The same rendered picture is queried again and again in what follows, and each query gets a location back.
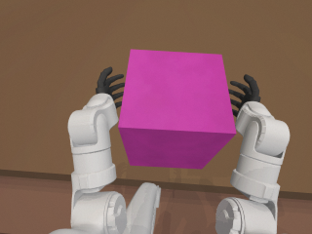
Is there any robot left forearm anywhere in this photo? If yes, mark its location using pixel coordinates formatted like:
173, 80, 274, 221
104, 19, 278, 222
67, 93, 119, 227

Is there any carton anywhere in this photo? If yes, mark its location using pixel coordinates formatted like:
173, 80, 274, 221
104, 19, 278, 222
118, 49, 237, 170

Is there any robot right forearm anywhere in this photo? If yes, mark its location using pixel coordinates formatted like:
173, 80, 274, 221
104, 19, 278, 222
230, 101, 291, 233

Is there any robot left hand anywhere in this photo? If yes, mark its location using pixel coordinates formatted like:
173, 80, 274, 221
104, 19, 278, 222
96, 66, 125, 108

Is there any right robot upper arm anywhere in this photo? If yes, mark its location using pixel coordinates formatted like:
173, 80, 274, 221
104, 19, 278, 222
214, 197, 286, 234

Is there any left robot upper arm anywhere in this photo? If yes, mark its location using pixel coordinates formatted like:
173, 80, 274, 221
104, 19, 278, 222
49, 191, 128, 234

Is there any left robot thigh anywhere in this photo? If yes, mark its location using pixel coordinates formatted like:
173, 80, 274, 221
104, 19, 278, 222
122, 182, 161, 234

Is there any robot right hand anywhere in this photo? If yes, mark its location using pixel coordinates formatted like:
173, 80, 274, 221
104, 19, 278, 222
228, 74, 261, 117

